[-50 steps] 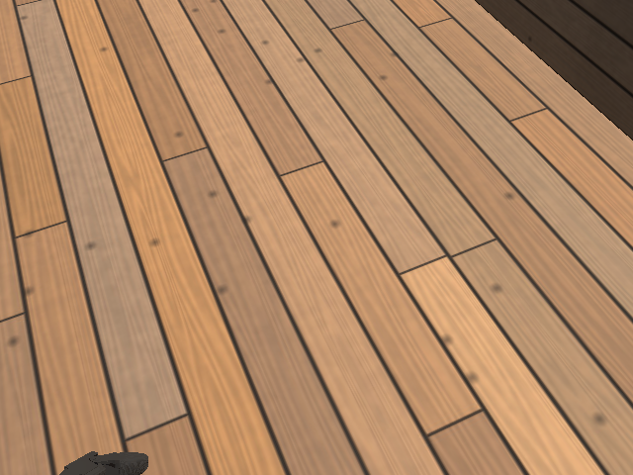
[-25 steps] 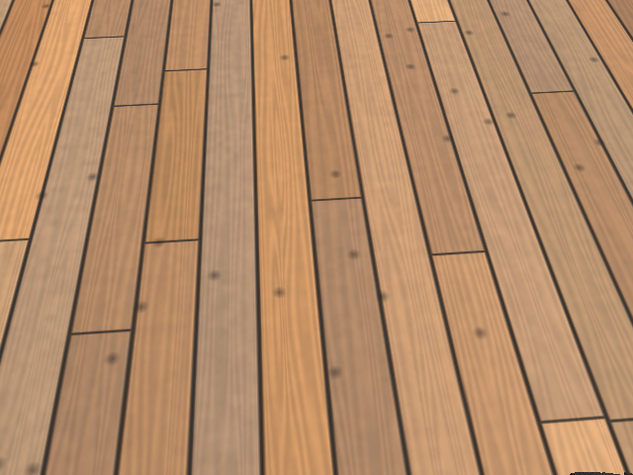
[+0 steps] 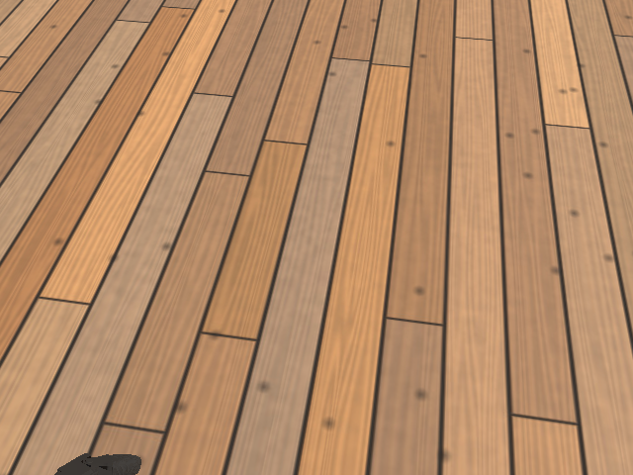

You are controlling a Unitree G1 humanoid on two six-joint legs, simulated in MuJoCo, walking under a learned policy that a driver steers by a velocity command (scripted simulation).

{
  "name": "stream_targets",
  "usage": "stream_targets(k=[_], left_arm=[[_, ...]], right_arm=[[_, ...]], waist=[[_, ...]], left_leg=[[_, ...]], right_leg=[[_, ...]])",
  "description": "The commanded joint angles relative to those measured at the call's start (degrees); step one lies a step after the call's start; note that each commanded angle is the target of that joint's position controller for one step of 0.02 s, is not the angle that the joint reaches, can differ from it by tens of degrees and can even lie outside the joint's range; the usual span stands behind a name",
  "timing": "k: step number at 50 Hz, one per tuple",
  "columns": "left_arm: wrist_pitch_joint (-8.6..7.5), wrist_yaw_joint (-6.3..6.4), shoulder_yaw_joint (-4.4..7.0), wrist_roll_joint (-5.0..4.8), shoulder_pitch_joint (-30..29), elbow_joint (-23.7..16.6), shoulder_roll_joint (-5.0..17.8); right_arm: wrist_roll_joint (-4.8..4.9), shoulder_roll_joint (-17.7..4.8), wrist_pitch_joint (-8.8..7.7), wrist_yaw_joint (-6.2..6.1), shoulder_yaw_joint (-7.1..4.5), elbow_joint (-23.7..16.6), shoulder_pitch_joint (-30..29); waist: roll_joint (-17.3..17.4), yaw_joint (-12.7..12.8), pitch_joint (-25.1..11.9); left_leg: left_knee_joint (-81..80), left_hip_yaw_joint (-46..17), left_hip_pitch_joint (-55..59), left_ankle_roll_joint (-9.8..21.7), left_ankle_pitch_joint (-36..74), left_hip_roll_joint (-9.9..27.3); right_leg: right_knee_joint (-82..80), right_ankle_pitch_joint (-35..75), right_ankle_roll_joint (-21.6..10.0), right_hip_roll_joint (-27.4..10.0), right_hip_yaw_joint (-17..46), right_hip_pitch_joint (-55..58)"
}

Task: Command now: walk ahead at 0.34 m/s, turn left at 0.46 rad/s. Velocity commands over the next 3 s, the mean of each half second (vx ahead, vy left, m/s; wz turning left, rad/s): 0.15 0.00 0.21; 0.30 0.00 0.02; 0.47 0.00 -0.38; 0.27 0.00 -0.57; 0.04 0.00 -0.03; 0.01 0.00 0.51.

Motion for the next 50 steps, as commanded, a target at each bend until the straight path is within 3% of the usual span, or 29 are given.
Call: stream_targets(k=[1, 2, 4, 7, 12, 15, 16, 17, 18, 19, 21, 22, 24, 26, 27, 30, 33, 35, 37, 38, 39, 40, 41, 42, 44, 46, 48, 50], left_arm=[[0.80, 0.24, 1.78, 0.26, 6.5, -1.7, 6.2], [0.93, 0.13, 1.35, 0.28, 5.1, -1.2, 5.2], [0.84, -0.04, 1.32, 0.40, 4.3, 0.4, 5.5], [1.42, 0.47, 1.94, -0.15, 3.0, 2.3, 8.0], [2.95, 0.71, 2.01, -1.32, 4.0, 5.0, 9.5], [3.59, 0.61, 1.62, -2.17, 3.3, 6.2, 9.4], [3.54, 0.54, 1.00, -2.13, 5.0, 7.1, 7.8], [3.11, 0.39, 0.09, -0.55, 6.7, 7.2, 5.5], [2.75, 0.06, -0.82, 1.09, 12.2, 7.9, 3.1], [3.42, 0.31, -1.34, 0.68, 11.5, 8.1, 2.5], [4.83, 0.70, -0.88, 0.25, 7.5, 7.9, 5.5], [5.42, 0.87, -0.47, 0.26, 7.0, 8.5, 7.2], [5.92, 1.01, -0.43, 0.18, 7.4, 8.9, 7.6], [5.89, 1.22, -0.57, -0.12, 7.5, 9.7, 7.1], [5.92, 1.29, -0.73, -0.17, 8.1, 10.3, 6.4], [6.29, 1.43, -0.75, -0.56, 7.3, 11.0, 5.6], [5.07, 1.37, -0.82, -0.96, 5.6, 10.1, 4.5], [3.66, 1.07, -0.70, -1.39, 6.7, 10.6, 4.7], [2.43, 0.47, -0.32, -1.61, 11.8, 13.3, 5.5], [2.07, 0.46, 0.45, -1.57, 14.9, 15.1, 7.8], [2.08, 0.55, 1.71, -1.79, 19.5, 17.0, 11.7], [2.34, 0.56, 2.06, -1.78, 19.8, 16.6, 12.6], [2.24, 0.69, 1.66, -1.38, 21.6, 16.5, 10.6], [2.10, 0.78, 1.40, -1.21, 22.5, 16.7, 9.5], [2.57, 1.03, 1.13, -1.47, 21.8, 16.4, 8.6], [3.43, 1.32, 0.42, -1.24, 18.4, 15.2, 7.0], [3.37, 1.62, 0.62, -1.19, 15.9, 14.0, 8.1], [2.72, 1.70, 1.34, -1.87, 17.6, 14.4, 10.4]], right_arm=[[-0.96, -8.0, -0.20, -0.46, -1.88, -6.1, -2.7], [-1.14, -7.1, 0.27, -0.43, -2.02, -6.4, -3.0], [-0.70, -3.4, 1.05, -0.28, -1.11, -6.0, -1.6], [-1.30, -1.2, 1.46, -0.22, -0.03, -6.6, -3.4], [-1.39, -2.1, 1.59, 0.62, 0.20, -7.4, -9.1], [-1.70, -2.5, 1.41, 0.83, -0.19, -7.4, -9.4], [-2.08, -3.5, 1.30, 0.61, -0.50, -7.3, -9.3], [-2.63, -6.6, 1.32, 0.01, -1.08, -7.9, -8.5], [-3.30, -8.0, 1.94, -0.55, -0.86, -8.9, -10.1], [-2.95, -2.8, 2.18, -0.24, 0.46, -8.2, -11.3], [-2.39, -1.8, 2.09, 0.85, 0.56, -8.1, -15.2], [-2.34, -2.6, 1.91, 1.23, 0.44, -8.3, -15.3], [-2.27, -3.9, 1.36, 1.44, 0.05, -7.2, -13.9], [-2.19, -3.0, 1.07, 1.24, 0.16, -6.5, -13.5], [-2.13, -2.4, 1.11, 1.09, 0.28, -5.8, -12.8], [-1.49, -4.3, 1.83, 0.74, -0.61, -4.9, -11.6], [-1.21, -5.8, 1.24, 0.58, -1.16, -3.3, -7.4], [-0.98, -5.7, 0.32, 0.45, -1.18, -2.9, -7.7], [-0.66, -4.1, -0.23, 0.56, -0.76, -4.9, -14.9], [-0.57, -2.2, -0.78, 0.82, -0.36, -6.3, -18.0], [-0.77, -0.2, -1.87, 1.01, 0.04, -7.4, -19.3], [-0.67, -2.2, -2.85, 1.01, -0.41, -7.7, -20.1], [-0.26, -3.2, -3.36, 1.10, -0.78, -7.8, -20.6], [0.31, -2.2, -3.57, 1.39, -0.60, -7.7, -20.1], [0.61, -1.0, -3.66, 2.36, -0.14, -8.1, -21.1], [0.25, 0.7, -3.80, 3.64, 0.51, -8.4, -21.8], [-0.15, 2.8, -3.68, 4.67, 1.37, -8.7, -22.7], [-0.18, 0.8, -3.39, 4.41, 0.69, -9.4, -23.1]], waist=[[-5.6, 4.7, -5.0], [-6.3, 3.2, -3.8], [-8.6, 1.8, -3.5], [-8.4, 1.3, -6.1], [-8.2, 3.5, -7.2], [-7.7, 2.2, -5.8], [-6.5, 2.0, -5.6], [-1.7, 2.8, -8.4], [6.7, 6.5, -11.2], [8.0, 5.3, -12.9], [5.0, 5.1, -7.9], [3.3, 4.2, -5.1], [2.1, 4.2, -4.4], [1.5, 4.0, -5.6], [1.5, 4.1, -7.2], [2.1, 3.2, -3.9], [5.9, 2.0, 0.0], [7.1, 3.2, -0.2], [4.2, 7.1, 0.3], [-1.6, 8.3, 0.3], [-11.7, 8.7, -0.2], [-14.2, 9.4, 3.6], [-12.1, 10.2, 5.1], [-9.4, 9.7, 5.4], [-7.6, 9.0, 5.7], [-8.3, 7.7, 5.8], [-9.6, 7.0, 5.5], [-9.5, 6.1, 5.6]], left_leg=[[13.7, 1.4, -22.9, -2.6, 2.3, 5.3], [10.6, 1.8, -20.6, -2.7, 3.1, 6.6], [3.9, 4.2, -15.7, -3.2, 4.6, 6.6], [-7.6, 5.6, -11.6, -3.9, 10.6, 6.9], [-22.4, 8.0, -3.5, -2.9, 20.3, 6.3], [-33.9, 9.5, 2.9, -0.3, 25.5, 5.0], [-38.9, 8.0, 7.4, 1.2, 31.2, 5.9], [-37.8, 1.4, 14.8, 3.3, 48.4, 12.4], [-34.6, -6.1, 20.6, 9.4, 58.8, 20.3], [-35.3, -7.2, 17.0, 12.6, 49.2, 20.6], [-35.3, -2.0, 10.6, 7.4, 33.6, 13.2], [-34.8, -0.3, 8.6, 5.7, 32.5, 11.2], [-33.8, 0.6, 7.9, 4.7, 36.2, 10.3], [-32.3, 1.3, 9.5, 4.7, 42.1, 10.1], [-32.2, 1.8, 10.4, 4.9, 38.7, 9.6], [-35.4, -0.7, 8.0, 6.8, 12.3, 9.7], [-42.7, -12.1, 6.5, 10.8, -5.0, 15.3], [-43.6, -15.1, 5.3, 11.5, -3.8, 17.1], [-39.5, -7.2, -0.2, 8.4, 4.5, 13.1], [-31.4, 0.8, -5.9, 5.3, 13.0, 8.4], [-18.7, 10.9, -14.6, 1.6, 17.5, 2.0], [-14.1, 12.9, -25.2, 0.0, 6.5, 2.4], [-6.4, 11.1, -33.3, -0.3, -3.2, 4.3], [-1.3, 9.5, -39.0, -0.2, -3.5, 6.5], [-1.9, 9.7, -43.1, 0.3, 3.3, 9.3], [-9.3, 12.3, -33.6, -0.1, 12.3, 8.9], [-18.0, 14.6, -18.5, -0.2, 22.0, 6.7], [-22.3, 14.0, -10.4, 0.2, 25.5, 5.2]], right_leg=[[-11.3, 19.8, -11.2, -19.8, 21.6, 23.6], [-11.4, 27.1, -10.7, -17.8, 16.6, 19.6], [-13.4, 33.6, -10.8, -15.0, 10.4, 15.0], [-14.4, 38.9, -12.3, -15.4, 6.3, 14.9], [-14.0, 31.6, -11.1, -14.9, 3.4, 15.6], [-10.2, 22.3, -8.9, -14.3, 4.1, 14.8], [-8.3, 17.1, -6.3, -12.4, 3.8, 13.2], [-4.0, 9.0, -2.7, -9.2, 1.4, 9.9], [-0.2, -10.6, 1.0, -4.9, -1.6, 4.2], [-1.9, -13.2, 2.6, -5.6, -0.1, 6.8], [-5.7, -5.8, 2.9, -5.2, -0.8, 9.0], [-5.9, -4.1, 2.7, -5.1, -1.1, 8.6], [-6.4, -1.3, 2.4, -5.3, -0.8, 10.4], [-6.5, 1.8, 2.2, -5.7, -0.6, 11.8], [-6.6, -0.8, 2.1, -5.3, -1.4, 12.7], [-3.3, -13.7, 1.1, -2.8, -4.0, 8.5], [2.8, -16.5, -0.7, -2.0, -3.4, 2.6], [1.8, -16.2, -3.3, -2.6, -1.7, 4.2], [-5.6, -12.9, -6.0, -4.2, 0.3, 12.1], [-10.0, -11.5, -7.0, -7.6, 5.0, 18.9], [-14.4, -7.8, -9.1, -13.3, 14.9, 27.2], [-16.6, 1.7, -12.4, -20.2, 22.9, 31.6], [-16.9, 8.7, -14.8, -23.4, 25.9, 36.1], [-16.2, 12.3, -15.2, -24.1, 25.1, 40.1], [-17.8, 13.1, -12.5, -22.2, 19.0, 42.1], [-20.7, 13.7, -9.9, -17.4, 11.6, 33.3], [-23.8, 12.5, -8.4, -13.3, 5.2, 21.6], [-25.3, 13.4, -8.5, -14.3, 5.9, 18.3]])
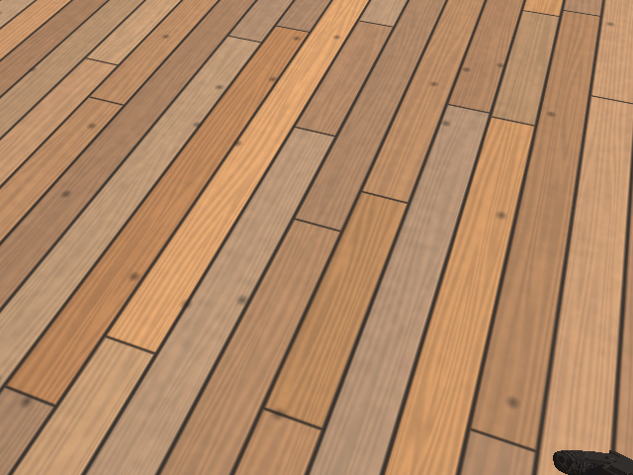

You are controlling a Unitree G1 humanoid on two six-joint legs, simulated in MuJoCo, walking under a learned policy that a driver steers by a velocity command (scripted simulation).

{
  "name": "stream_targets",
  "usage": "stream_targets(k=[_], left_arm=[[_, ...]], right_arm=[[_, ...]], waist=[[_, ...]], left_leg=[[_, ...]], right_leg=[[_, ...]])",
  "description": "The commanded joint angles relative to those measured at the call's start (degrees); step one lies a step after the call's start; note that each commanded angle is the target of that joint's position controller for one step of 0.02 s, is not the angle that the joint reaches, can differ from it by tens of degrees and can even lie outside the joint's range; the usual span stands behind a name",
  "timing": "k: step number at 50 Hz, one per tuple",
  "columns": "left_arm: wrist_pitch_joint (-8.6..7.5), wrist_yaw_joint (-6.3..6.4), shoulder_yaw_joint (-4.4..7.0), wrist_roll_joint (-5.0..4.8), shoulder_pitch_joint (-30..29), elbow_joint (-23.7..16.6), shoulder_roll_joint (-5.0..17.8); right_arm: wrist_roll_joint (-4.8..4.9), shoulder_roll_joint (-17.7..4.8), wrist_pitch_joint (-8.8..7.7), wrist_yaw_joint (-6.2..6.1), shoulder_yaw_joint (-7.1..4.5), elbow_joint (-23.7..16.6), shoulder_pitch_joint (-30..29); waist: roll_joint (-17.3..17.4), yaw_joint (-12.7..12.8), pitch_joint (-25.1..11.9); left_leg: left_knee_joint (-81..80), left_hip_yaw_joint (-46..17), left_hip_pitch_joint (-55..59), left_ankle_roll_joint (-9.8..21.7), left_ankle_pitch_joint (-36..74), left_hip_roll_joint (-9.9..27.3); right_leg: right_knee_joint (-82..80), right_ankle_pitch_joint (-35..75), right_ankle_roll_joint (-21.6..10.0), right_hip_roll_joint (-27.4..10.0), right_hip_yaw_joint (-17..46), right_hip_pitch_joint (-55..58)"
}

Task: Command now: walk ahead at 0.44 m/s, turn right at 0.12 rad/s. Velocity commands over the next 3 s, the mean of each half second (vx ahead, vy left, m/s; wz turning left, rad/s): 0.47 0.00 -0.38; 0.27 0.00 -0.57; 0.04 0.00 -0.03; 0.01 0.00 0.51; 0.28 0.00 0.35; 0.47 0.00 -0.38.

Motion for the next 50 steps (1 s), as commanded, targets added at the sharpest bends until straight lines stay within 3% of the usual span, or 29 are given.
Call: stream_targets(k=[1, 3, 4, 5, 6, 7, 8, 9, 10, 11, 13, 17, 22, 27, 29, 30, 31, 32, 33, 34, 35, 36, 37, 38, 39, 40, 42, 46, 50], left_arm=[[-1.41, 0.47, 2.52, -0.91, -3.4, -3.7, 11.8], [-1.45, 0.56, 2.96, -1.24, -3.8, -3.6, 12.6], [-1.23, 0.56, 2.90, -1.05, -3.7, -3.5, 12.2], [-1.15, 0.53, 2.56, -0.35, -3.9, -4.0, 11.1], [-1.12, 0.38, 1.04, 1.83, -2.4, -5.7, 6.0], [-1.94, 0.19, -0.20, -0.61, 4.7, -6.1, 0.3], [-2.22, 0.03, 1.72, -2.44, -0.4, -6.5, 7.5], [-2.14, 0.07, 2.40, -2.79, -5.0, -8.2, 8.9], [-1.83, 0.47, 2.36, -2.08, -6.1, -8.1, 7.7], [-1.30, 0.67, 2.65, -1.28, -5.5, -7.8, 6.6], [0.24, 0.61, 2.79, -1.52, -3.6, -7.4, 4.7], [1.89, 0.76, 3.14, -0.84, -9.3, -10.8, 4.3], [1.04, -1.20, 2.54, -0.44, -17.0, -13.8, 3.4], [0.90, -2.96, 1.81, -0.55, -25.0, -18.2, 3.3], [1.04, -3.38, 2.21, -0.55, -25.1, -19.5, 4.4], [1.16, -3.44, 2.86, -0.37, -23.2, -19.8, 5.5], [1.20, -3.36, 4.12, -0.30, -16.8, -18.7, 7.5], [1.17, -2.67, 6.24, -0.21, -7.2, -16.3, 11.3], [1.69, -1.28, 8.08, -0.30, -1.5, -15.4, 17.7], [1.28, -1.23, 8.11, 0.82, -6.4, -18.6, 22.1], [0.60, -2.18, 6.67, 0.83, -5.9, -20.2, 17.1], [0.02, -2.33, 5.84, 0.66, -7.8, -19.8, 14.2], [-0.27, -2.21, 5.37, -0.23, -10.5, -19.6, 12.1], [-0.16, -1.71, 4.91, -0.41, -13.3, -20.1, 10.2], [0.10, -1.36, 4.52, 0.39, -15.2, -21.1, 9.5], [0.17, -1.17, 4.62, 1.06, -16.0, -21.7, 9.9], [0.10, -0.65, 5.02, 0.96, -15.9, -21.9, 11.2], [1.57, 0.90, 5.15, -0.10, -15.2, -22.0, 11.8], [3.09, 1.74, 4.99, 0.19, -15.2, -22.3, 11.8]], right_arm=[[0.00, -3.2, -0.91, 0.09, -0.46, -6.3, -7.3], [-0.01, -6.2, -0.87, -0.94, -1.84, -5.2, -2.2], [0.00, -8.0, -0.73, -1.58, -2.98, -3.1, 4.3], [0.05, -9.7, -0.40, -2.33, -4.06, -0.6, 12.9], [-0.78, -14.3, 0.24, -3.43, -5.12, 1.0, 22.1], [-2.29, -15.0, -0.09, -2.58, -4.18, 1.1, 21.3], [-1.63, -9.9, -0.72, -2.28, -2.88, 0.8, 16.9], [-0.77, -7.8, -1.23, -2.18, -2.16, 1.0, 12.6], [-0.85, -6.5, -1.73, -1.95, -1.79, 1.5, 9.2], [-1.42, -5.1, -2.23, -1.70, -1.57, 2.2, 6.9], [-1.98, -3.5, -3.18, -1.73, -1.46, 3.6, 4.7], [-2.20, -5.7, -3.87, -2.69, -2.24, 6.0, 5.5], [-1.99, -8.3, -2.91, -3.89, -2.92, 7.6, 7.5], [-0.64, -10.5, -1.18, -3.74, -3.82, 9.5, 11.8], [-0.02, -11.6, -0.29, -3.55, -4.21, 9.8, 12.0], [0.18, -12.5, 0.22, -3.60, -4.39, 9.5, 10.7], [0.54, -12.9, 0.93, -3.67, -4.46, 9.0, 9.3], [0.86, -11.8, 1.27, -3.72, -3.89, 8.6, 8.8], [-1.38, -7.9, 0.77, -3.75, -2.40, 7.0, 10.7], [-2.64, -2.7, -0.63, -3.54, -0.51, 4.2, 14.6], [-0.66, -8.6, -1.91, -3.16, -1.52, 5.0, 10.1], [0.82, -8.8, -2.26, -3.20, -1.56, 3.4, 6.2], [-0.08, -7.9, -2.21, -3.87, -1.40, 4.1, 5.8], [-1.31, -8.8, -1.72, -4.49, -1.83, 4.6, 5.6], [-1.44, -9.5, -0.82, -4.58, -2.15, 4.7, 6.0], [-1.64, -9.1, -0.03, -4.61, -2.19, 4.8, 6.9], [-2.02, -7.4, 0.97, -4.83, -1.77, 4.7, 7.7], [-2.10, -6.5, 1.80, -5.02, -1.21, 3.4, 3.5], [-1.50, -6.8, 2.14, -4.46, -1.08, 2.5, -0.9]], waist=[[-8.1, -3.0, 5.1], [-8.5, -6.8, 1.9], [-7.7, -10.4, -2.2], [-6.8, -14.3, -7.5], [3.9, -16.0, -16.7], [19.0, -10.7, -24.6], [12.0, -11.0, -14.5], [9.2, -9.8, -6.4], [5.1, -7.8, -3.1], [5.3, -6.0, -1.5], [6.3, -3.8, -1.0], [3.2, -3.5, 2.4], [1.1, -5.8, 3.8], [0.6, -9.1, 5.6], [1.7, -8.3, 4.8], [2.9, -6.6, 3.1], [3.3, -2.8, -0.9], [1.8, 2.0, -6.5], [-8.1, 2.2, -11.9], [-18.3, -4.3, -20.9], [-6.9, 0.5, -25.7], [-5.2, -0.3, -18.8], [-0.9, -2.5, -12.0], [-1.3, -4.1, -9.5], [-2.3, -5.6, -8.2], [-2.5, -6.6, -8.2], [-2.5, -7.4, -8.8], [-4.5, -6.3, -9.4], [-6.6, -4.7, -8.1]], left_leg=[[-7.7, -0.1, 8.3, 0.8, 6.5, -2.0], [-11.1, -0.6, 15.3, 2.3, 6.2, -3.3], [-12.3, 0.0, 24.4, 3.5, 6.2, -4.4], [-11.5, -1.5, 37.6, 4.5, 6.0, -2.5], [-11.4, -16.5, 52.9, 7.3, -0.1, 11.1], [-25.4, -44.4, 57.1, 14.7, -16.7, 22.4], [-31.1, -44.1, 47.6, 12.4, -25.5, 20.5], [-31.8, -34.6, 39.4, 10.5, -23.8, 19.4], [-32.7, -27.2, 32.4, 9.5, -15.5, 17.0], [-33.8, -20.7, 27.5, 8.7, -9.6, 14.6], [-36.5, -13.5, 23.0, 8.6, -4.6, 12.9], [-39.7, -6.6, 22.9, 10.5, -0.5, 14.3], [-39.9, 2.4, 27.2, 9.9, 4.6, 13.5], [-36.7, 7.0, 35.9, 8.5, 7.8, 15.3], [-32.2, 8.3, 39.1, 7.6, 16.9, 15.9], [-26.5, 9.4, 39.8, 6.7, 31.1, 15.5], [-16.1, 10.7, 39.1, 5.3, 43.7, 14.2], [-2.2, 12.1, 34.3, 2.6, 45.0, 11.2], [16.9, 12.1, 18.6, -1.8, 16.2, 7.3], [37.4, 3.0, -1.2, -5.8, -26.8, -5.4], [40.6, -8.4, -3.2, -4.5, -26.4, -2.8], [38.7, -7.7, -6.0, -3.0, -22.2, -0.7], [33.3, -7.3, -5.9, -2.6, -17.6, 2.0], [28.8, -7.5, -3.5, -2.4, -14.5, 3.9], [27.4, -7.6, 0.6, -2.3, -12.8, 4.1], [26.0, -7.3, 2.7, -2.7, -11.5, 3.4], [21.3, -6.9, 3.5, -4.0, -9.3, 2.2], [10.2, -7.8, 2.0, -6.1, -2.7, 0.4], [1.1, -8.8, 3.2, -6.4, 1.1, -0.9]], right_leg=[[-6.7, 28.0, -9.5, -11.2, 6.6, -10.3], [0.2, 42.4, -7.9, -12.0, 6.1, -7.6], [8.4, 48.8, -6.5, -10.4, 4.6, -8.9], [19.4, 45.8, -4.7, -8.0, 3.7, -15.6], [39.1, 20.9, -2.6, -3.0, 1.8, -27.2], [55.0, -12.2, -1.4, 4.4, 6.8, -38.3], [61.2, -9.6, -1.8, 1.2, 9.0, -43.0], [61.3, -4.2, -2.7, -1.4, 6.9, -45.2], [59.7, 0.3, -2.8, -3.9, 6.0, -42.7], [57.3, 3.3, -2.8, -5.4, 6.3, -39.9], [55.4, 5.2, -2.5, -6.8, 6.4, -35.8], [49.8, 10.6, -0.9, -7.5, 7.3, -42.8], [35.2, 21.9, 0.0, -6.7, 3.7, -44.8], [25.1, 18.9, -2.3, -5.7, -0.8, -45.5], [23.4, 13.4, -4.1, -3.6, -3.2, -43.4], [22.8, 10.6, -5.1, -1.3, -5.2, -39.6], [21.2, 10.2, -6.5, 2.1, -7.4, -31.3], [17.2, 16.5, -8.5, 5.6, -7.7, -17.3], [16.9, 32.6, -12.1, -3.8, 7.0, -0.6], [9.8, 34.9, -25.5, -19.0, 40.4, 12.8], [6.9, 37.7, -24.7, -19.5, 40.0, 13.0], [7.8, 39.9, -22.4, -17.3, 30.4, 7.7], [7.9, 40.7, -19.2, -13.6, 23.2, -0.5], [7.1, 39.9, -17.3, -11.7, 19.6, -6.9], [5.6, 41.4, -16.8, -10.3, 17.7, -12.6], [4.8, 44.1, -16.9, -9.8, 16.9, -15.6], [4.8, 48.8, -17.2, -8.7, 14.7, -17.6], [6.1, 42.5, -15.1, -6.8, 14.7, -16.7], [6.6, 29.3, -13.2, -6.1, 17.7, -16.9]])
Over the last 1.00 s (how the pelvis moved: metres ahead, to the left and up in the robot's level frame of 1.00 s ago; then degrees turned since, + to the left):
0.24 0.02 0.01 3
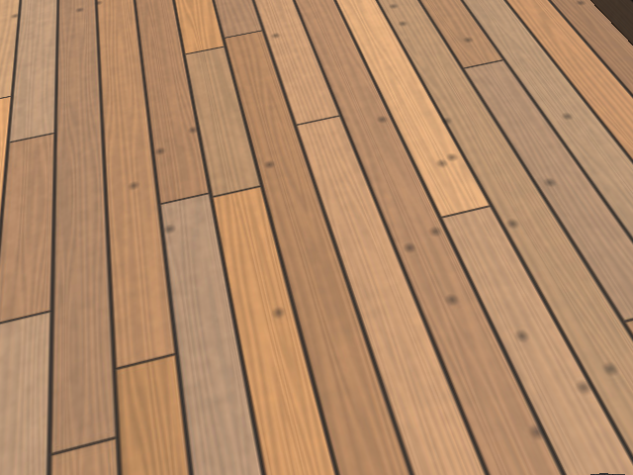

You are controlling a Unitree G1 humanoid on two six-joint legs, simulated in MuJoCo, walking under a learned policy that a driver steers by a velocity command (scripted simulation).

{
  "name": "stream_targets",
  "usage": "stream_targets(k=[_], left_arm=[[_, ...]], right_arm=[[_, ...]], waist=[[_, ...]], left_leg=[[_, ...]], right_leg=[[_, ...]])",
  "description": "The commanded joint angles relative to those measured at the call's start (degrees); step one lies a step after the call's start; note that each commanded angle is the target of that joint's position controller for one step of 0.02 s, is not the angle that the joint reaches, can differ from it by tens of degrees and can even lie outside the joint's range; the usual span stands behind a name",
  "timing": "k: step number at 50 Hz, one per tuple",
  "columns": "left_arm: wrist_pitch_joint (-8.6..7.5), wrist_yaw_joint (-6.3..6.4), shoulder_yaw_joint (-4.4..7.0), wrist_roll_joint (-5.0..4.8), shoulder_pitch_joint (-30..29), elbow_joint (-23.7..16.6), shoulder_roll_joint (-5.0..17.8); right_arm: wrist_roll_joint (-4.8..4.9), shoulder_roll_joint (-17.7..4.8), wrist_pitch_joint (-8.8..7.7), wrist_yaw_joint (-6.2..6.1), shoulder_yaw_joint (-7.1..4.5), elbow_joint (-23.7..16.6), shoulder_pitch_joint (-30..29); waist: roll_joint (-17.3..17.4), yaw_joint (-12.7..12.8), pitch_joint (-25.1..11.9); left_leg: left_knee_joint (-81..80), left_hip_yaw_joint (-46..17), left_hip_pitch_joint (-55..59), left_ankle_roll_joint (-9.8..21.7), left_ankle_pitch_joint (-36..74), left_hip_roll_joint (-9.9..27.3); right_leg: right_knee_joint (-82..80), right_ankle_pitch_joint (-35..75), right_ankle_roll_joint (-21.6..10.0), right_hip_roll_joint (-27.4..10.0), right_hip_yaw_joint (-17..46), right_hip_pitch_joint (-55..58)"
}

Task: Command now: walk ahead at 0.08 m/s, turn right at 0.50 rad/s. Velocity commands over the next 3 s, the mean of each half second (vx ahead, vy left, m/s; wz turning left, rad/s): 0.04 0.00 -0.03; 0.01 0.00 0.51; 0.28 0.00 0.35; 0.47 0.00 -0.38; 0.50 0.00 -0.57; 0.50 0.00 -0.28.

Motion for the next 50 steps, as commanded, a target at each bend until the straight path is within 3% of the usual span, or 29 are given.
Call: stream_targets(k=[1, 5, 7, 8, 9, 10, 11, 14, 16, 19, 23, 25, 26, 27, 28, 29, 31, 34, 36, 38, 39, 40, 41, 42, 43, 44, 45, 47, 50], left_arm=[[0.41, 0.89, 2.20, 0.17, -1.1, -4.0, 8.9], [0.89, 0.55, 1.26, 0.61, -1.1, -3.8, 7.5], [0.82, 0.57, 0.48, 0.07, -2.5, -3.8, 6.3], [0.52, 0.59, -0.03, 0.70, -0.8, -3.7, 4.8], [0.01, 0.52, -0.75, 2.25, 4.4, -3.3, 2.6], [-0.07, 0.61, -0.79, 2.26, 6.1, -2.7, 2.7], [0.13, 0.73, -0.58, 2.38, 5.0, -1.9, 4.6], [1.23, 0.44, -0.18, 1.91, 1.8, -0.4, 4.8], [1.65, 0.37, 0.45, 1.63, -0.3, -0.9, 6.8], [1.31, 0.95, 0.87, 1.52, 1.1, -0.6, 5.9], [1.03, 1.61, 1.59, 1.27, 2.0, -0.6, 5.1], [1.15, 1.89, 2.21, 1.43, 2.1, -1.1, 6.4], [1.05, 2.08, 2.55, 1.68, 2.5, -1.3, 7.5], [0.72, 2.34, 2.52, 1.77, 0.9, -2.0, 7.7], [0.26, 2.55, 2.15, 1.80, 0.4, -2.9, 7.1], [-0.13, 2.64, 1.97, 1.62, -0.8, -3.4, 7.1], [-0.48, 2.47, 2.53, 0.60, -2.6, -3.2, 8.7], [0.55, 2.20, 3.02, 0.54, -2.1, -2.7, 9.9], [0.85, 1.92, 3.10, -0.05, -1.3, -2.4, 10.1], [0.33, 1.53, 2.84, -1.10, -1.6, -2.0, 9.4], [-0.45, 1.03, 2.47, -0.68, 1.5, -1.0, 7.9], [-0.91, 0.64, 0.97, 2.81, 0.9, -3.6, 3.7], [-1.21, 0.74, 0.88, 2.14, -2.9, -5.3, 4.4], [-0.90, 0.86, 1.46, 0.49, -4.7, -5.1, 6.6], [-0.63, 1.20, 1.59, 0.26, -5.3, -5.0, 6.9], [-0.31, 1.88, 1.87, 0.92, -4.9, -3.8, 7.0], [-0.02, 2.25, 2.20, 1.31, -4.4, -3.8, 7.7], [0.01, 1.89, 2.02, 1.18, -3.1, -3.4, 6.4], [-0.19, 1.68, 1.35, 0.95, -3.9, -3.5, 4.6]], right_arm=[[0.33, -4.4, -0.18, 0.52, -0.85, -2.8, 0.0], [0.29, -5.5, -1.15, 1.34, -1.19, -2.7, 0.4], [0.00, -5.0, -2.05, 1.63, -1.18, -2.1, 2.6], [-0.93, -6.9, -2.46, 1.49, -1.42, -2.4, 3.1], [-1.98, -10.3, -2.29, 1.22, -1.73, -3.0, 2.3], [-2.63, -5.1, -1.94, 1.23, -0.11, -1.9, 1.8], [-1.78, -1.6, -1.97, 1.75, 1.10, -1.8, 1.2], [0.50, -5.9, -1.27, 2.60, 0.05, -1.3, -0.5], [0.83, -9.2, -1.03, 2.77, -0.84, -1.9, 0.4], [1.34, -8.7, -0.81, 2.48, -1.13, -2.9, -0.6], [1.85, -7.8, 0.45, 1.82, -1.53, -4.2, -0.1], [2.01, -6.8, 1.10, 1.91, -1.45, -4.9, -0.5], [1.74, -6.1, 1.38, 2.13, -1.37, -4.9, 0.2], [1.25, -5.7, 1.57, 2.42, -1.45, -5.1, 1.0], [1.06, -7.1, 1.75, 2.65, -2.11, -5.6, -0.1], [1.45, -7.6, 2.17, 2.70, -2.66, -5.8, -0.2], [1.82, -5.2, 2.92, 2.74, -1.91, -6.1, -0.8], [2.15, -3.9, 3.04, 3.86, -1.22, -7.4, -1.2], [2.36, -5.1, 3.23, 4.47, -1.82, -7.9, -0.1], [1.82, -6.0, 3.55, 4.16, -2.86, -6.8, 5.1], [1.60, -8.8, 3.53, 3.29, -4.03, -6.5, 8.5], [1.07, -17.0, 3.34, 2.03, -5.69, -7.7, 11.1], [-1.08, -16.4, 2.09, 2.83, -4.85, -8.5, 12.2], [-1.01, -14.2, 0.92, 3.27, -4.27, -8.8, 10.0], [0.00, -12.2, 0.34, 2.94, -3.84, -8.5, 7.5], [0.96, -10.7, 0.47, 2.37, -3.46, -8.5, 5.4], [1.46, -10.2, 0.81, 1.86, -3.17, -8.7, 3.7], [0.95, -9.9, 1.41, 1.16, -3.02, -9.2, 3.2], [1.11, -10.0, 1.83, 0.36, -3.23, -9.0, 4.5]], waist=[[-8.1, -0.7, -9.4], [-9.9, -0.2, -9.4], [-9.6, -2.5, -8.6], [-6.6, -2.1, -9.2], [4.3, 2.0, -11.5], [10.7, 3.0, -11.9], [9.3, 2.0, -11.3], [7.2, 1.3, -9.3], [3.9, -0.3, -7.1], [4.5, 0.0, -8.1], [0.5, -0.6, -9.4], [-4.8, -0.7, -7.5], [-8.6, -0.7, -6.8], [-12.8, -1.1, -6.7], [-11.1, -0.4, -5.7], [-7.3, -0.9, -4.5], [-6.3, -1.0, -2.8], [-9.5, 0.1, -4.8], [-10.5, 0.2, -6.3], [-9.3, -2.5, -8.1], [-4.1, -3.7, -10.0], [13.4, -2.7, -11.5], [11.6, -5.7, -18.0], [5.1, -5.6, -14.9], [3.4, -4.1, -10.6], [1.0, -3.1, -8.8], [1.9, -1.9, -7.9], [3.7, -1.0, -8.5], [4.3, -1.6, -8.8]], left_leg=[[-5.3, 0.4, 4.9, -0.3, 2.6, -1.2], [-11.2, 1.9, 10.0, 1.4, -1.4, -1.9], [-23.8, 2.7, 17.5, 3.9, 8.5, -1.8], [-26.7, -1.6, 23.7, 6.0, 20.5, 3.2], [-25.0, -10.6, 30.1, 11.2, 39.0, 12.3], [-25.4, -17.0, 28.9, 19.6, 41.4, 17.2], [-26.4, -18.2, 27.6, 20.8, 36.5, 16.3], [-25.0, -10.7, 22.9, 13.6, 22.0, 7.6], [-25.2, -9.2, 19.4, 11.4, 13.8, 4.8], [-22.8, -10.8, 20.0, 12.8, 16.3, 4.4], [-18.2, -10.9, 17.2, 12.6, 17.2, 2.0], [-12.9, -5.7, 10.4, 9.4, 9.0, -2.3], [-7.9, -1.5, 6.3, 7.3, 2.7, -4.6], [-0.1, 1.9, 3.6, 5.9, -13.2, -4.7], [9.4, 2.2, 0.7, 4.8, -21.8, -2.6], [14.0, 1.5, -1.1, 4.0, -22.6, -1.3], [9.5, 2.8, -2.1, 2.6, -16.6, 0.7], [0.5, 7.9, 6.4, 2.0, -11.7, -0.4], [-6.4, 10.5, 11.3, 2.8, -8.8, -1.9], [-17.8, 12.6, 21.0, 5.1, 0.3, -4.7], [-23.2, 7.2, 30.5, 7.7, 12.0, -3.5], [-23.0, -17.1, 42.5, 15.9, 42.7, 13.3], [-25.5, -29.6, 40.2, 28.2, 44.4, 21.9], [-26.8, -25.3, 37.7, 27.5, 36.8, 19.6], [-27.0, -20.2, 34.4, 24.0, 29.5, 15.8], [-27.4, -17.5, 31.9, 20.9, 23.2, 13.0], [-28.1, -15.8, 28.6, 19.5, 20.3, 11.1], [-29.1, -14.2, 25.7, 18.9, 18.8, 8.7], [-29.5, -14.6, 26.0, 18.7, 14.1, 7.4]], right_leg=[[-3.6, 16.8, -8.1, -14.6, 12.4, 6.2], [1.5, 21.5, -7.6, -15.1, 15.0, 7.7], [4.4, 18.0, -4.8, -12.8, 15.6, 6.6], [7.0, 11.6, -1.9, -10.0, 14.3, 4.0], [13.4, -5.4, 1.4, -3.9, 7.9, 0.1], [14.9, -19.7, 4.9, -2.5, 4.7, -1.6], [14.4, -19.9, 6.6, -5.1, 3.6, -0.4], [3.0, -4.1, 6.6, -5.4, 1.6, 7.4], [5.1, -3.0, 4.5, -4.9, -0.4, 7.8], [6.4, -2.4, 3.3, -5.0, -1.9, 7.0], [5.6, 3.3, 2.4, -6.6, -1.4, 8.4], [1.7, 10.1, -0.9, -12.3, 3.1, 11.0], [-0.5, 15.7, -4.3, -18.3, 7.9, 13.0], [-1.9, 22.6, -8.7, -25.4, 12.7, 13.2], [-2.7, 28.1, -11.7, -29.6, 15.1, 12.8], [-2.5, 29.9, -11.9, -29.7, 13.6, 12.7], [-2.1, 29.1, -8.3, -25.5, 6.4, 13.9], [-0.8, 30.9, -6.2, -21.5, -2.0, 12.7], [1.3, 28.8, -5.1, -21.4, -4.3, 13.0], [8.5, 26.0, -2.1, -20.0, -7.9, 10.0], [17.8, 18.8, 2.0, -17.0, -11.6, 3.8], [36.3, -21.1, 8.1, -10.0, -13.6, -14.8], [46.8, -33.8, 9.2, -4.8, -3.0, -19.8], [49.8, -30.8, 8.9, -6.5, -0.3, -21.2], [48.1, -25.8, 8.3, -7.5, -0.5, -21.9], [45.1, -21.4, 8.3, -8.5, -0.3, -21.4], [42.1, -18.3, 8.5, -8.7, 0.0, -18.8], [40.0, -14.4, 9.1, -6.9, -0.9, -14.8], [31.5, -12.3, 9.9, -5.8, -0.8, -13.9]])
Over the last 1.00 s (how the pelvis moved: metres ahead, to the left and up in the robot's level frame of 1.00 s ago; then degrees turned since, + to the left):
0.42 -0.10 0.01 -31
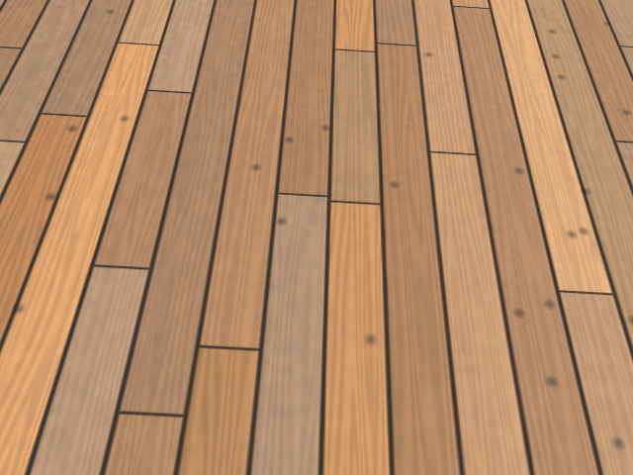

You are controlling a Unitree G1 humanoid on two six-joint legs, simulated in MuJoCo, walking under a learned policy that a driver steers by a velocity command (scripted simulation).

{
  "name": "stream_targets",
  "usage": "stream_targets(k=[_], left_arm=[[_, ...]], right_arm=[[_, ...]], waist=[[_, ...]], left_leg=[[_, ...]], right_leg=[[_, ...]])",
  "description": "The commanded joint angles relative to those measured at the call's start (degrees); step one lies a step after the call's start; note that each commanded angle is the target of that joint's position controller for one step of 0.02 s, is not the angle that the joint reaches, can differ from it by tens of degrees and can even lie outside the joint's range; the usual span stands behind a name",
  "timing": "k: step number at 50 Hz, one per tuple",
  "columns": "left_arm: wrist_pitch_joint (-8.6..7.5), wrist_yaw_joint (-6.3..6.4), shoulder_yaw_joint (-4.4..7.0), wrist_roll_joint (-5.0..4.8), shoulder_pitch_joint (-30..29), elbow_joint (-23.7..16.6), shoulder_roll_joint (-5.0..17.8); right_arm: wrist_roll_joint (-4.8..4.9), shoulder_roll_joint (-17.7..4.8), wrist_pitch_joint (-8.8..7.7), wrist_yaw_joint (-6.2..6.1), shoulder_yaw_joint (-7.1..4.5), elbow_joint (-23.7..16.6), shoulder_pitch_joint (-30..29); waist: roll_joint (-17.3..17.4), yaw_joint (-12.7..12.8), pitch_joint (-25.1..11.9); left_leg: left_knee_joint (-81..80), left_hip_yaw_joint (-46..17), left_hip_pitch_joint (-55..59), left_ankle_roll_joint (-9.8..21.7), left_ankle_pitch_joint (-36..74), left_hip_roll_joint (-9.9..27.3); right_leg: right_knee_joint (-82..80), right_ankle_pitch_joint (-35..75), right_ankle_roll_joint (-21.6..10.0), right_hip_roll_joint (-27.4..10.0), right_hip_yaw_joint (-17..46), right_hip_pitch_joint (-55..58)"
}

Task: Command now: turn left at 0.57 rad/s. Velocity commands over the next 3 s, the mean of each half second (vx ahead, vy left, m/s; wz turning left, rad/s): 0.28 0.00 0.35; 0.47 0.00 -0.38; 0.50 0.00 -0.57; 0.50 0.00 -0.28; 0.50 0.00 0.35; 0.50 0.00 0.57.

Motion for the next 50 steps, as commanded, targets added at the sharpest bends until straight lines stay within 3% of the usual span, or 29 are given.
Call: stream_targets(k=[1, 3, 5, 9, 11, 12, 13, 14, 15, 16, 17, 21, 25, 28, 30, 31, 32, 33, 34, 35, 36, 37, 38, 40, 42, 45, 50], left_arm=[[-0.69, 0.00, 0.86, -0.03, 1.1, -3.2, 3.4], [-1.04, -0.55, 0.74, -0.30, 0.3, -3.4, 3.6], [-1.84, -1.17, 0.84, -0.72, -0.8, -4.1, 4.1], [-4.16, -2.35, 0.82, -1.54, 0.8, -3.7, 3.9], [-5.14, -2.81, 0.74, -1.54, 5.0, -1.9, 2.6], [-5.48, -2.69, 0.87, -1.04, 7.8, -1.0, 3.0], [-5.73, -2.39, 1.12, -0.01, 12.9, -0.4, 5.3], [-5.92, -3.15, 2.43, 1.90, 15.5, 0.9, 11.2], [-6.49, -3.15, 2.31, 1.16, 12.3, 0.4, 9.6], [-6.66, -2.65, 1.47, -0.08, 10.4, 0.1, 6.7], [-6.64, -2.37, 1.04, -0.58, 10.2, 0.0, 5.6], [-6.44, -2.04, 0.43, -0.74, 13.8, 1.5, 5.1], [-5.23, -1.91, 0.56, -1.36, 16.5, 2.6, 6.5], [-4.73, -2.12, 1.06, -1.98, 18.6, 3.3, 8.6], [-4.35, -2.09, 1.22, -2.30, 17.7, 3.4, 9.1], [-4.17, -2.04, 1.05, -2.25, 17.0, 3.3, 8.7], [-4.22, -2.09, 0.55, -1.89, 17.1, 3.2, 7.1], [-4.40, -2.22, -0.88, -0.56, 16.3, 1.5, 3.0], [-5.21, -1.70, -2.48, -1.69, 21.9, -0.7, -2.9], [-5.46, -1.53, -1.01, -3.47, 21.5, 0.5, 3.1], [-5.24, -1.77, -0.06, -3.90, 17.0, 0.0, 5.9], [-4.97, -1.85, -0.08, -3.21, 14.7, 0.1, 5.4], [-4.72, -2.02, -0.01, -2.48, 13.3, 0.0, 4.7], [-3.65, -2.61, -0.12, -2.49, 13.2, 0.1, 2.6], [-2.85, -2.87, -0.46, -2.24, 11.8, -0.8, 1.1], [-2.75, -3.27, -0.88, -1.70, 8.0, -2.6, 0.6], [-3.49, -5.37, -1.83, -1.70, -1.7, -6.0, 0.0]], right_arm=[[0.21, -10.2, -0.37, -1.19, -3.01, -4.3, -1.8], [0.44, -10.2, -0.14, -1.41, -3.08, -4.5, -1.4], [0.41, -10.6, -0.18, -1.30, -3.13, -4.7, -1.1], [0.51, -10.0, -0.24, -0.81, -2.71, -4.4, 0.2], [0.50, -8.2, -0.03, -0.85, -1.82, -4.3, -0.3], [0.23, -5.9, -0.28, -0.88, -0.98, -4.2, 0.2], [-0.09, -1.9, -0.74, -0.77, 0.30, -4.5, 0.2], [0.98, -3.4, -1.85, -0.80, -0.33, -7.3, -2.1], [0.98, -7.2, -2.79, -0.84, -1.37, -7.0, -2.5], [0.88, -8.5, -3.26, -0.48, -1.84, -5.7, -0.9], [0.41, -8.0, -3.48, -0.18, -1.86, -4.4, 0.1], [-0.28, -3.6, -4.83, 0.97, -0.62, -5.2, -4.5], [0.11, -0.4, -6.25, 1.92, 0.65, -7.0, -11.1], [0.84, -2.4, -6.92, 2.78, -0.02, -7.1, -11.7], [1.39, -4.4, -7.24, 2.77, -0.90, -6.5, -8.6], [1.39, -5.7, -7.28, 2.43, -1.66, -5.4, -4.6], [1.13, -7.8, -7.27, 1.73, -2.76, -3.9, 1.7], [-0.07, -11.3, -7.16, 0.94, -3.74, -2.8, 11.9], [-1.44, -16.2, -6.45, 1.12, -4.58, -1.3, 16.1], [-1.23, -11.1, -6.56, 1.46, -3.36, -1.0, 15.2], [-0.65, -7.6, -6.52, 1.31, -2.26, -0.8, 11.8], [-0.63, -5.6, -6.49, 1.26, -1.64, -0.8, 8.5], [-0.97, -3.9, -6.44, 1.26, -1.23, -0.5, 6.0], [-1.43, -2.8, -7.05, 1.08, -1.10, 0.2, 3.6], [-1.08, -3.5, -7.83, 0.95, -1.55, 1.2, 3.4], [-1.03, -5.2, -8.00, 0.68, -2.10, 2.6, 3.4], [-0.26, -8.3, -7.13, 0.10, -2.71, 4.6, 5.7]], waist=[[7.4, 0.8, -9.1], [8.8, 0.1, -9.1], [11.2, -0.4, -7.6], [11.1, -0.1, -7.0], [9.6, 2.5, -6.1], [7.3, 3.7, -6.4], [-1.2, 4.8, -8.2], [-11.5, 4.4, -2.7], [-9.5, 2.9, 2.5], [-8.0, 1.8, 3.6], [-6.9, 1.6, 2.4], [-5.5, 3.9, 1.0], [-6.7, 6.2, 1.6], [-7.5, 5.8, 1.0], [-8.4, 2.9, 0.1], [-7.9, 0.3, -1.8], [-6.4, -2.9, -6.0], [-0.4, -7.5, -15.3], [18.5, -4.7, -22.9], [16.0, -5.2, -19.5], [12.5, -4.6, -11.8], [9.2, -3.3, -8.1], [8.4, -2.0, -5.4], [9.1, 0.1, -3.3], [6.8, 0.9, -1.9], [4.8, 0.8, -0.1], [2.9, -2.4, 2.4]], left_leg=[[-8.1, -17.0, 8.8, 9.5, 8.9, 12.9], [-10.6, -19.5, 6.9, 9.4, -9.5, 11.7], [-12.2, -22.9, 4.8, 9.5, -19.5, 11.7], [-11.0, -25.5, 2.6, 8.8, -24.2, 11.3], [-8.6, -24.0, -2.1, 6.7, -26.5, 8.7], [-4.5, -21.4, -6.6, 4.3, -26.9, 6.5], [11.5, -13.7, -13.0, 0.6, -26.1, 1.2], [22.2, -6.1, -25.7, -0.7, -23.7, -4.1], [29.2, -7.7, -29.6, -1.2, -19.4, 0.5], [31.5, -7.6, -30.8, -1.7, -14.5, 1.4], [32.4, -6.2, -30.8, -2.4, -11.6, 2.3], [29.1, 1.1, -28.0, -4.8, -0.2, 6.0], [12.4, 4.5, -16.2, -6.5, 3.7, 4.7], [5.9, 4.5, -8.6, -6.3, 3.7, 3.2], [2.1, 3.6, -2.8, -4.7, 3.4, 3.2], [-0.2, 4.0, 3.5, -3.5, 3.5, 2.7], [-1.5, 3.5, 13.6, -1.9, 3.4, 3.7], [-0.3, -6.2, 29.6, 1.6, 0.1, 13.9], [-6.6, -31.2, 41.8, 9.2, -12.7, 27.9], [-11.4, -36.9, 36.6, 10.3, -21.1, 27.3], [-11.4, -27.4, 30.5, 8.6, -19.4, 25.8], [-12.2, -20.0, 24.6, 7.3, -12.8, 22.8], [-13.7, -14.8, 20.0, 6.6, -7.3, 20.5], [-16.5, -7.2, 14.5, 6.1, 0.7, 18.3], [-18.1, -3.0, 12.8, 7.0, 7.0, 18.8], [-19.5, 2.4, 12.8, 7.5, 11.7, 18.9], [-19.8, 10.4, 15.1, 5.6, 14.2, 18.4]], right_leg=[[-6.9, 3.0, 0.8, 0.2, 1.8, -0.7], [-12.4, 4.5, 0.5, 0.6, 1.6, 1.4], [-16.5, 3.3, -0.1, 1.1, 1.1, 3.2], [-25.8, 2.2, -2.6, 1.7, -0.4, 10.8], [-36.5, 9.7, -4.8, 1.1, -2.0, 20.3], [-39.3, 9.2, -6.2, -2.0, 0.0, 26.8], [-43.5, 0.1, -9.3, -12.2, 11.7, 33.0], [-50.6, -16.8, -16.3, -20.2, 31.6, 30.7], [-51.9, -21.0, -19.0, -22.4, 34.2, 27.1], [-51.7, -17.8, -17.8, -20.0, 29.4, 27.6], [-51.5, -13.3, -16.0, -17.5, 24.8, 29.2], [-53.0, 4.4, -15.2, -13.1, 13.4, 28.0], [-52.4, 14.3, -15.0, -10.2, 7.6, 22.0], [-50.6, 14.3, -14.9, -12.1, 9.6, 21.1], [-48.3, 16.3, -13.7, -13.7, 11.6, 21.7], [-44.4, 21.5, -12.4, -12.7, 10.5, 20.9], [-35.9, 27.1, -10.6, -9.7, 7.9, 18.5], [-18.6, 17.8, -8.1, -6.0, 5.1, 9.4], [0.6, -8.0, -5.0, 1.4, 0.3, -8.3], [9.7, -8.0, -4.7, -1.0, 4.9, -13.2], [11.9, -3.0, -5.2, -3.6, 4.2, -16.1], [10.9, 1.4, -5.2, -5.5, 3.0, -14.4], [8.8, 4.6, -5.1, -6.6, 2.9, -13.1], [6.9, 8.4, -5.0, -7.9, 2.5, -9.4], [5.3, 10.4, -4.5, -8.1, 2.3, -10.4], [-2.8, 16.9, -3.7, -8.0, 2.4, -12.3], [-18.4, 26.0, -5.4, -6.7, -2.9, -9.0]])
Over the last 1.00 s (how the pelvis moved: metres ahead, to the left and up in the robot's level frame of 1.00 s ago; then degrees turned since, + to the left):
0.06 0.09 0.00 19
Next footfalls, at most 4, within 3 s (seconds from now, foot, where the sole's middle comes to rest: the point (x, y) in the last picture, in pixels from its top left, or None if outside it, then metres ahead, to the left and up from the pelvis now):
0.24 right None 0.08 -0.14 -0.78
0.66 left None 0.27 0.18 -0.78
1.16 right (348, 405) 0.57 -0.08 -0.78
1.64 left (295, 279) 0.89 0.03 -0.78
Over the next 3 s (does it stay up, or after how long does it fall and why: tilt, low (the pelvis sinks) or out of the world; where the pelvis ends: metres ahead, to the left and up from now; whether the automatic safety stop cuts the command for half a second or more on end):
stays up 1.35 -0.24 0.01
